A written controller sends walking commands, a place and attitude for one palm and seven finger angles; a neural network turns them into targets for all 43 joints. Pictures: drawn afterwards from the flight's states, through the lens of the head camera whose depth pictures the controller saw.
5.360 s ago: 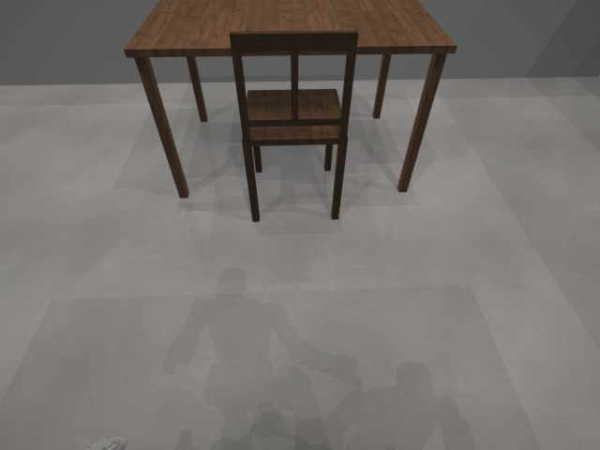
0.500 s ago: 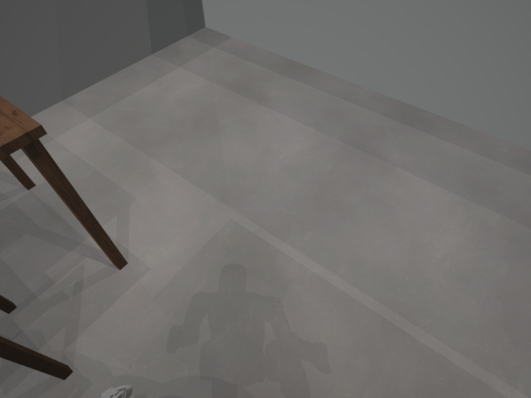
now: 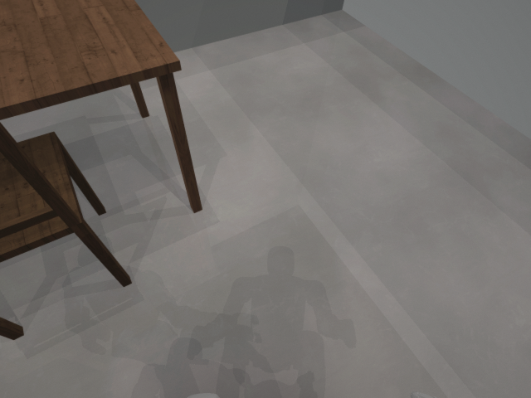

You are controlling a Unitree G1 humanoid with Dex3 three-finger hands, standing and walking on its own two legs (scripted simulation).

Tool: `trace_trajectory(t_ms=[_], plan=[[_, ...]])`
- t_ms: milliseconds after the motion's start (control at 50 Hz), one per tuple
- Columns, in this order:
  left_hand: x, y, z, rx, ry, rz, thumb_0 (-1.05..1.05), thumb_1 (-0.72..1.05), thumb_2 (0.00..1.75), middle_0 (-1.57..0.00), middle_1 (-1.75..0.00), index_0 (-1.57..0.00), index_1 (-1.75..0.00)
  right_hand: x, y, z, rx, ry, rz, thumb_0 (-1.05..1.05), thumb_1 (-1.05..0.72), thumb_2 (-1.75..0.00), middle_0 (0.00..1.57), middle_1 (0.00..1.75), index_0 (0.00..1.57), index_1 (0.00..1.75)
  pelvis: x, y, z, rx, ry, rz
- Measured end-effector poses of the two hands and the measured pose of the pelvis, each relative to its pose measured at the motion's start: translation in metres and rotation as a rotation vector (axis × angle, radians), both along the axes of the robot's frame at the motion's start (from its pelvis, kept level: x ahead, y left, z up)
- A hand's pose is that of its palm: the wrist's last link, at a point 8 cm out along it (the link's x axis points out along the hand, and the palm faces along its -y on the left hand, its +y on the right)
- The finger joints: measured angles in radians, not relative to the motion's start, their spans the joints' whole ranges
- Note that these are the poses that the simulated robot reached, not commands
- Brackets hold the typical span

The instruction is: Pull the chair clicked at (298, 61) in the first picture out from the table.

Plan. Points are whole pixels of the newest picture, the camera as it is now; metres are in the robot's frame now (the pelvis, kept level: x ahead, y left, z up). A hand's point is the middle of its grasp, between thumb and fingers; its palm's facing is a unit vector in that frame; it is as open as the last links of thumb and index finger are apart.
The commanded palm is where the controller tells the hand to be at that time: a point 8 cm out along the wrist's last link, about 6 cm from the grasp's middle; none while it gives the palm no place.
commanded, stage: turn to face it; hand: left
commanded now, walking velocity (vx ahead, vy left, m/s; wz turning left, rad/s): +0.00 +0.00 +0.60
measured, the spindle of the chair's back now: out of the picture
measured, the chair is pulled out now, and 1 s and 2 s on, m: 0.00 0.00 0.00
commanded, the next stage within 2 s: take the last steps up to it in 0.88 s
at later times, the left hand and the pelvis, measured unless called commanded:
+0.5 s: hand out of the picture +0.07 +0.18 -0.12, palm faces +0.27 -0.91 -0.31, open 7.4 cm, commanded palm none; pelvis +0.01 -0.05 +0.01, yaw +17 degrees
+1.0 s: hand out of the picture -0.10 +0.19 -0.16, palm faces +0.53 -0.81 -0.25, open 7.4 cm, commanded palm none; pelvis -0.01 -0.01 +0.02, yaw +29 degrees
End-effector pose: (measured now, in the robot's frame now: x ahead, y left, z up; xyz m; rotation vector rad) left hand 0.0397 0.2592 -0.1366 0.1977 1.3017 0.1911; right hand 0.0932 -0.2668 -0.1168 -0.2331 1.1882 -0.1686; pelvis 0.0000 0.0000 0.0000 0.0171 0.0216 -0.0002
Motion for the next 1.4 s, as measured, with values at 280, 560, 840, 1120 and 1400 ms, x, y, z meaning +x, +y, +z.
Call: trace_trajectory(t_ms=[280,560,840,1120,1400], plan=[[0.022,0.011,0.032,0.050,-0.124,0.100,0.01,0.91,0.90,-0.19,-0.30,-0.20,-0.30,0.017,0.018,0.004,0.034,0.022,0.119,0.01,-0.90,-0.90,0.21,0.30,0.20,0.30,0.004,-0.009,0.016,-0.012,-0.003,0.139],[-0.011,-0.050,0.055,0.084,-0.192,0.233,0.00,0.90,0.90,-0.20,-0.30,-0.20,-0.30,0.050,-0.020,-0.013,0.074,0.070,0.239,0.01,-0.91,-0.90,0.20,0.30,0.20,0.30,0.011,-0.049,0.019,0.038,-0.032,0.332],[-0.146,-0.044,0.003,-0.004,0.026,0.501,0.00,0.90,0.90,-0.20,-0.30,-0.20,-0.30,0.108,0.061,-0.001,0.018,-0.012,0.494,0.01,-0.91,-0.90,0.20,0.30,0.20,0.30,-0.003,-0.020,0.002,-0.002,-0.026,0.475],[-0.151,-0.040,0.022,-0.003,-0.002,0.540,0.01,0.91,0.90,-0.19,-0.30,-0.20,-0.30,0.084,0.092,0.007,0.075,-0.008,0.540,0.01,-0.90,-0.90,0.21,0.30,0.20,0.30,-0.009,-0.017,0.020,-0.003,-0.040,0.522],[-0.132,-0.116,0.026,-0.065,0.018,0.607,0.00,0.91,0.90,-0.20,-0.30,-0.20,-0.30,0.074,0.035,-0.012,0.059,0.202,0.474,0.01,-0.91,-0.90,0.20,0.30,0.20,0.30,0.044,-0.026,0.023,0.017,-0.042,0.559]])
